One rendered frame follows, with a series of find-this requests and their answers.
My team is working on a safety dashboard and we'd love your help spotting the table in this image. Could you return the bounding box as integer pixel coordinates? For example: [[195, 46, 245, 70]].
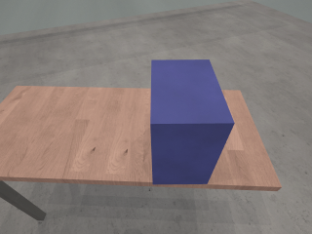
[[0, 86, 282, 221]]

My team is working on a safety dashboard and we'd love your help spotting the carton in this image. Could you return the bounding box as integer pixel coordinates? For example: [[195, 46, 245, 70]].
[[150, 59, 235, 185]]

